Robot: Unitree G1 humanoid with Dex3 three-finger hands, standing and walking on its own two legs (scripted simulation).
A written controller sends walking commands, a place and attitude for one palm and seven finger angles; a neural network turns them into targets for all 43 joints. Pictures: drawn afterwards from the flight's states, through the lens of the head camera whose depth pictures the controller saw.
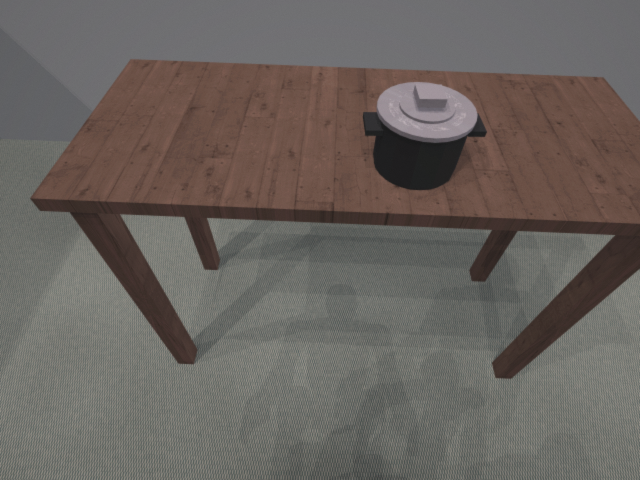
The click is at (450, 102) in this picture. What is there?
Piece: lid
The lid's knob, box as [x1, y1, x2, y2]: [413, 84, 447, 107]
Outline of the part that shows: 415,84 413,93 417,106 444,107 447,99 441,84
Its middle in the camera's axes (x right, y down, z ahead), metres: +0.17 -0.22 +0.60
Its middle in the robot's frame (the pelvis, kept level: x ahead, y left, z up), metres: +0.64 -0.13 +0.15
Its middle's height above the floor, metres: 0.92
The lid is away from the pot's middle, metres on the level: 0.00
